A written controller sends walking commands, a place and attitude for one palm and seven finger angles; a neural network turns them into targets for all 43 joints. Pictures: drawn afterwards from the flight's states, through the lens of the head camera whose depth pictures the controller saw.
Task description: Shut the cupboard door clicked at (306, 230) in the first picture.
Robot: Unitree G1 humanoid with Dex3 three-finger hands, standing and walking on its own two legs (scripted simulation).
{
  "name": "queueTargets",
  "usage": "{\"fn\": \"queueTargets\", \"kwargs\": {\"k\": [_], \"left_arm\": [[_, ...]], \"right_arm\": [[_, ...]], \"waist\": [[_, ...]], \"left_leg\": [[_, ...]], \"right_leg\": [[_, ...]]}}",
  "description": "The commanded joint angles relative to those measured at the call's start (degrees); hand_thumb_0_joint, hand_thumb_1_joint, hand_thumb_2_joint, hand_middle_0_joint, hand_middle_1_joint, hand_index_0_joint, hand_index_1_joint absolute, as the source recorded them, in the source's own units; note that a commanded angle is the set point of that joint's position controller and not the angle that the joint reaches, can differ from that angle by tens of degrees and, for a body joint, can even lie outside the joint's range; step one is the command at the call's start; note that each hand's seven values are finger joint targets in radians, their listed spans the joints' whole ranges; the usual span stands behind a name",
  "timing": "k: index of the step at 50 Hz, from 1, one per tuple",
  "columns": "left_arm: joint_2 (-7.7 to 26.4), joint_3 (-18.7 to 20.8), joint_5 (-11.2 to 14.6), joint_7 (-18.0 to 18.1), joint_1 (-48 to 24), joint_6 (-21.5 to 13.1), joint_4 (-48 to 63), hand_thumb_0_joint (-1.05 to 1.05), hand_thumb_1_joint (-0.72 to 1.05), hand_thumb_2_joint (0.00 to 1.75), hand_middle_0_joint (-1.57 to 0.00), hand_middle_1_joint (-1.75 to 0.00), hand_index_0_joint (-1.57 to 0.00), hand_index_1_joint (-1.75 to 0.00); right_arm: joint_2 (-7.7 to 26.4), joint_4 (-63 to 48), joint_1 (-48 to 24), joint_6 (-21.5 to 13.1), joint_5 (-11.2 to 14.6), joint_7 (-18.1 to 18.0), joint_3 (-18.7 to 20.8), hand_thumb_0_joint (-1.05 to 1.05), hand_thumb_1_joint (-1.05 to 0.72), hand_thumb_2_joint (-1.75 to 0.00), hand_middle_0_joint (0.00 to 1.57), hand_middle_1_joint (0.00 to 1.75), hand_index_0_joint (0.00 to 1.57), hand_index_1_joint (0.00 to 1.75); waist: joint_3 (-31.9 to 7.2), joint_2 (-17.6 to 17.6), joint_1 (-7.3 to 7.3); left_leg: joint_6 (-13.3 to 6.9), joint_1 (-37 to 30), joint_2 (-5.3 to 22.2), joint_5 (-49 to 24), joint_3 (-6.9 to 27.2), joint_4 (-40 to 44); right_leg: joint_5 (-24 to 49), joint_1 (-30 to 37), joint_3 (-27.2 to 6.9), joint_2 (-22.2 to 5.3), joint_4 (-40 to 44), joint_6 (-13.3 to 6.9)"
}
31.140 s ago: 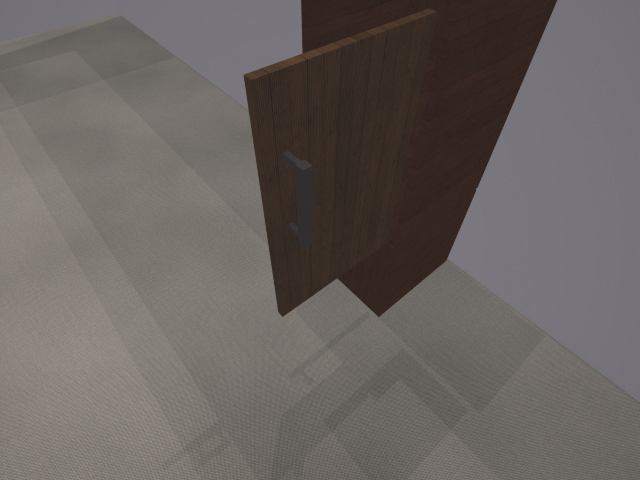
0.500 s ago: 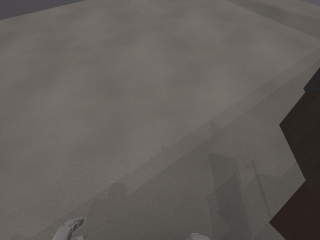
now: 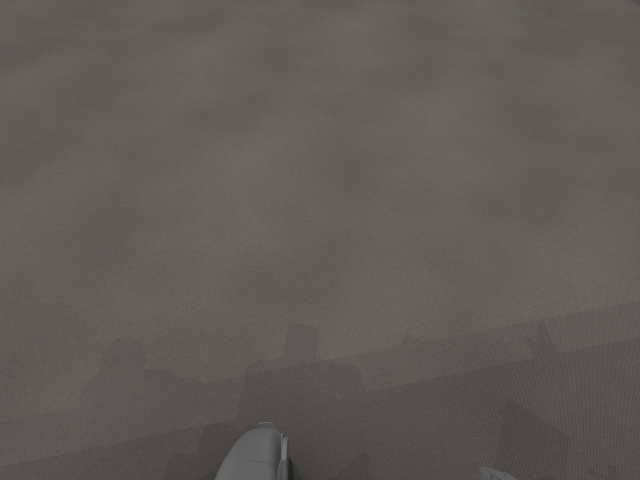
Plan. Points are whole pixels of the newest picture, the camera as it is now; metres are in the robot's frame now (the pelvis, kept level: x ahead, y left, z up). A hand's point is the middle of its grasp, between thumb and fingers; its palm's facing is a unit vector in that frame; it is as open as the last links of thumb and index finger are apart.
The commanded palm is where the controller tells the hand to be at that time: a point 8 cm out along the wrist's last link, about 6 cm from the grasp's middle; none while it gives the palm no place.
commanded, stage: walk to a spot facing it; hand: left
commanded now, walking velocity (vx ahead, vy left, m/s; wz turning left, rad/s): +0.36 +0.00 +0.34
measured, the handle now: out of the picture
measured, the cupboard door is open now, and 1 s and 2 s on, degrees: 53 53 53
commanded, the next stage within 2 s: turn to face it in 0.60 s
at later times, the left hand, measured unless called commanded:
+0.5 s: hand (183, 348) +0.31 +0.26 -0.16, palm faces +0.10 -0.98 -0.15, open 7.4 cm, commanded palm none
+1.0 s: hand (214, 288) +0.42 +0.24 -0.16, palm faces -0.01 -0.97 -0.24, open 7.3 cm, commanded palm none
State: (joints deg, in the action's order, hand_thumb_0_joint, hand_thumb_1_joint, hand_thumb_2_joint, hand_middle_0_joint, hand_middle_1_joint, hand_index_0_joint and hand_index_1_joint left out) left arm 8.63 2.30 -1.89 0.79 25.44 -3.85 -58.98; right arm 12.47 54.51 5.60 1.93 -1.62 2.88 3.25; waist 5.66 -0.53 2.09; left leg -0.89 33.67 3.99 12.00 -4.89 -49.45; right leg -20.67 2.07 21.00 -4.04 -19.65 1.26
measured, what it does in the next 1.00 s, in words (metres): walks ahead: left foot, then right foot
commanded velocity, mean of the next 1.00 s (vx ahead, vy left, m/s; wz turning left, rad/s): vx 0.23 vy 0.00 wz -0.22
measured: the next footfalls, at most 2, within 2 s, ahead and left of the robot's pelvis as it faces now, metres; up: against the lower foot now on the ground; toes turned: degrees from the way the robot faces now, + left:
left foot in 0.10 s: +0.17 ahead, +0.11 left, +0.00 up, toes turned +9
right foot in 0.70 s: +0.45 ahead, -0.02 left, +0.00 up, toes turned -1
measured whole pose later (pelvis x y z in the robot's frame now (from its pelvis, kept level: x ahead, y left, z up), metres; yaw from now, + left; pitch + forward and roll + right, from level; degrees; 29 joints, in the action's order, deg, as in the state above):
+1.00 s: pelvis +0.41 +0.05 +0.01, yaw -4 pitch +1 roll +0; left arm 9.6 3.1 -0.8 0.9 17.6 -1.6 -58.4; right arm 11.0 56.1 8.0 0.4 -1.0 -1.7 2.8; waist 5.1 -0.8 0.3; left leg 3.7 34.7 5.0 17.0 1.7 -61.1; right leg -11.9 -12.2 -1.0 4.7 -23.0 -4.8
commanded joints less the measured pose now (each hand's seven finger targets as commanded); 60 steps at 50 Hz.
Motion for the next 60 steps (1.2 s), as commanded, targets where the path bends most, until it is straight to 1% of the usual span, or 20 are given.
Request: {"fn": "queueTargets", "kwargs": {"k": [1, 3, 4, 5, 6, 8, 11, 13, 21, 30, 33, 34, 35, 36, 37, 39, 43, 53, 57, 60], "left_arm": [[10.6, 2.5, -0.1, 0.4, 2.5, -0.9, 2.5, 0.0, 0.9, 0.9, -0.2, -0.3, -0.2, -0.3], [11.9, 2.6, 0.3, 0.1, 1.3, -0.6, 2.4, 0.0, 0.9, 0.9, -0.2, -0.3, -0.2, -0.3], [12.0, 2.6, 0.7, -0.3, -0.1, -0.6, 3.2, 0.0, 0.9, 0.9, -0.2, -0.3, -0.2, -0.3], [8.8, 2.2, 1.3, -1.2, 1.5, -0.2, 5.2, 0.0, 0.9, 0.9, -0.2, -0.3, -0.2, -0.3], [9.1, 1.4, 1.2, -1.0, -5.2, -0.1, 8.2, 0.0, 0.9, 0.9, -0.2, -0.3, -0.2, -0.3], [8.0, 1.6, 0.9, -0.4, -10.3, 0.4, 9.2, 0.0, 0.9, 0.9, -0.2, -0.3, -0.2, -0.3], [4.4, 1.5, -0.3, -1.0, -3.8, 2.5, 4.1, 0.0, 0.9, 0.9, -0.2, -0.3, -0.2, -0.3], [4.2, 1.6, -0.1, -1.2, -2.8, 3.1, 3.6, 0.0, 0.9, 0.9, -0.2, -0.3, -0.2, -0.3], [5.2, 2.2, 0.6, -1.9, -15.5, 4.1, 7.5, 0.0, 0.9, 0.9, -0.2, -0.3, -0.2, -0.3], [4.3, 0.8, 0.9, -2.0, -24.6, 2.6, 10.2, 0.0, 0.9, 0.9, -0.2, -0.3, -0.2, -0.3], [6.1, 1.1, 0.8, -1.2, -12.9, 2.0, 6.9, 0.0, 0.9, 0.9, -0.2, -0.3, -0.2, -0.3], [7.1, 1.8, 0.7, -1.0, -5.0, 1.6, 4.7, 0.0, 0.9, 0.9, -0.2, -0.3, -0.2, -0.3], [10.4, 2.7, 0.2, -0.5, 3.3, 0.9, 1.9, 0.0, 0.9, 0.9, -0.2, -0.3, -0.2, -0.3], [14.5, 3.7, 0.5, 0.1, 8.1, 0.6, 0.4, 0.0, 0.9, 0.9, -0.2, -0.3, -0.2, -0.3], [14.7, 3.4, 1.5, 0.2, 4.8, 0.9, 1.0, 0.0, 0.9, 0.9, -0.2, -0.3, -0.2, -0.3], [9.7, 2.6, 1.4, 1.0, -4.5, 1.2, 3.7, 0.0, 0.9, 0.9, -0.2, -0.3, -0.2, -0.3], [7.7, 2.3, 0.9, 0.9, -8.5, 0.3, 4.5, 0.0, 0.9, 0.9, -0.2, -0.3, -0.2, -0.3], [10.5, 3.6, 0.5, 0.5, -3.9, 2.3, 5.4, 0.0, 0.9, 0.9, -0.2, -0.3, -0.2, -0.3], [12.2, 4.4, 0.3, 0.6, -5.1, 3.5, 7.0, 0.0, 0.9, 0.9, -0.2, -0.3, -0.2, -0.3], [11.4, 4.6, 1.1, 0.7, -8.0, 4.3, 8.5, 0.0, 0.9, 0.9, -0.2, -0.3, -0.2, -0.3]], "right_arm": [[1.2, -6.5, -3.4, -2.8, -0.1, 0.2, -0.4, 0.0, -0.9, -0.9, 0.2, 0.3, 0.2, 0.3], [3.7, -4.1, 5.6, -3.3, -0.4, -0.4, 0.3, 0.0, -0.9, -0.9, 0.2, 0.3, 0.2, 0.3], [7.4, -2.1, 15.2, -3.4, -0.6, -0.9, 1.3, 0.0, -0.9, -0.9, 0.2, 0.3, 0.2, 0.3], [15.1, -0.9, 21.3, -3.9, -1.1, -1.8, 3.2, 0.0, -0.9, -0.9, 0.2, 0.3, 0.2, 0.3], [17.3, 0.0, 24.5, -3.7, 0.3, -2.9, 3.5, 0.0, -0.9, -0.9, 0.2, 0.3, 0.2, 0.3], [13.4, -1.7, 17.4, -4.2, 0.5, -3.8, 2.2, 0.0, -0.9, -0.9, 0.2, 0.3, 0.2, 0.3], [6.2, -2.3, 9.3, -5.5, 0.5, -4.3, -0.2, 0.0, -0.9, -0.9, 0.2, 0.3, 0.2, 0.3], [5.1, -0.6, 10.7, -6.1, 0.7, -4.4, -0.4, 0.0, -0.9, -0.9, 0.2, 0.3, 0.2, 0.3], [3.6, 2.9, 17.6, -6.2, 1.0, -4.5, -0.3, 0.0, -0.9, -0.9, 0.2, 0.3, 0.2, 0.3], [3.7, 9.0, 27.5, -6.4, 0.0, -5.8, -1.1, 0.0, -0.9, -0.9, 0.2, 0.3, 0.2, 0.3], [5.2, 9.4, 25.9, -6.2, 0.4, -6.0, -0.6, 0.0, -0.9, -0.9, 0.2, 0.3, 0.2, 0.3], [5.7, 8.9, 23.4, -6.3, 0.9, -5.9, -0.5, 0.0, -0.9, -0.9, 0.2, 0.3, 0.2, 0.3], [4.5, 8.0, 22.3, -6.5, 1.9, -5.4, -0.4, 0.0, -0.9, -0.9, 0.2, 0.3, 0.2, 0.3], [1.6, 6.9, 24.4, -7.2, 2.6, -5.3, -0.6, 0.0, -0.9, -0.9, 0.2, 0.3, 0.2, 0.3], [2.4, 6.7, 23.1, -6.8, 2.3, -5.5, -0.5, 0.0, -0.9, -0.9, 0.2, 0.3, 0.2, 0.3], [0.5, 4.8, 15.9, -5.5, 1.5, -4.9, -0.5, 0.0, -0.9, -0.9, 0.2, 0.3, 0.2, 0.3], [-3.2, 4.2, 17.4, -2.3, 0.5, -4.2, -0.7, 0.0, -0.9, -0.9, 0.2, 0.3, 0.2, 0.3], [1.7, -4.8, -0.5, -1.6, 0.9, -4.3, -0.3, 0.0, -0.9, -0.9, 0.2, 0.3, 0.2, 0.3], [2.5, -7.2, -3.4, -1.9, 1.5, -4.5, -0.2, 0.0, -0.9, -0.9, 0.2, 0.3, 0.2, 0.3], [6.0, -5.5, 4.4, -2.7, 1.4, -5.1, 0.5, 0.0, -0.9, -0.9, 0.2, 0.3, 0.2, 0.3]], "waist": [[-1.5, 7.3, -1.29], [-6.4, 5.0, -5.98], [-12.9, 0.6, -10.94], [-19.3, -14.7, -11.87], [-20.9, -11.6, -13.3], [-10.8, 0.4, -8.99], [-2.3, -2.8, -2.6], [-3.0, -5.2, -1.61], [2.2, -4.3, -2.36], [1.7, -2.8, -4.69], [-4.8, -3.8, 0.25], [-8.5, -3.8, 4.34], [-13.7, 1.0, 7.13], [-20.1, 10.8, 6.2], [-17.6, 7.7, 4.43], [-4.4, 2.2, 1.38], [-3.5, 1.5, -4.45], [-8.5, 7.5, -0.69], [-7.5, 9.0, -0.24], [-10.0, 3.9, -3.83]], "left_leg": [[-3.2, -2.6, -2.1, 5.3, -2.8, 9.6], [-4.8, -20.3, -6.0, 4.0, -4.9, 14.6], [-6.4, -36.6, -3.5, 0.9, -0.5, 18.5], [-13.2, -52.0, 14.0, -2.6, 27.2, 22.5], [-16.7, -55.8, 19.9, -13.8, 37.8, 28.5], [-14.4, -39.1, 19.3, -11.8, 29.8, 31.0], [-8.2, -23.5, 10.8, -11.9, 15.9, 35.4], [-7.6, -24.3, 8.6, -13.9, 12.8, 36.9], [-3.8, -29.2, 7.0, -16.1, 9.2, 41.3], [-4.9, -42.5, 9.7, -52.2, 6.1, 32.5], [-3.2, -41.7, 9.1, -67.0, 4.6, 19.4], [-1.9, -36.4, 7.6, -62.0, 3.4, 10.6], [-0.4, -22.7, 2.7, -45.5, 1.4, -4.4], [1.2, -6.9, -8.2, 13.9, -1.1, -24.1], [0.0, -4.4, -6.0, 22.1, 5.5, -30.4], [0.5, -1.6, -1.2, 15.1, 7.1, -28.1], [3.1, -6.9, 0.2, 8.3, 4.3, -17.3], [5.9, 0.1, -0.9, 6.5, 4.7, -3.3], [5.3, -8.8, -3.3, 7.8, 4.9, 7.0], [4.7, -28.2, -0.3, -6.2, 6.4, 25.3]], "right_leg": [[46.8, 4.4, -7.4, -18.4, -1.3, -6.5], [50.2, -2.5, -3.7, -16.2, -15.2, -4.7], [38.3, -12.3, -2.9, -14.0, -28.9, -3.0], [-0.8, -32.1, -4.2, -4.0, -48.6, 0.7], [-12.6, -41.5, -13.4, -0.7, -57.4, 0.2], [-5.7, -42.7, -18.1, -4.7, -60.8, -0.3], [3.3, -34.6, -20.4, -6.1, -51.2, 0.5], [7.2, -33.7, -20.0, -4.7, -47.7, 0.8], [19.5, -41.9, -20.7, -2.2, -36.4, 0.4], [12.4, -37.5, -15.9, 2.9, -20.4, -5.5], [9.3, -21.9, -13.6, 7.3, -14.8, -7.8], [14.6, -10.4, -15.1, 6.5, -10.3, -8.6], [29.2, 6.2, -24.3, -1.7, -10.3, -12.8], [52.6, 18.6, -49.7, -19.3, -6.7, -21.0], [55.1, 12.9, -50.5, -21.4, -3.1, -22.9], [51.5, -4.2, -41.5, -15.9, -0.1, -19.8], [51.0, -16.9, -29.2, -7.9, 2.2, -12.7], [50.9, -5.8, -38.1, -6.6, -3.9, -12.5], [47.9, -9.5, -42.1, -6.7, -6.0, -11.6], [30.1, -18.8, -39.2, -0.9, -13.1, -6.2]]}}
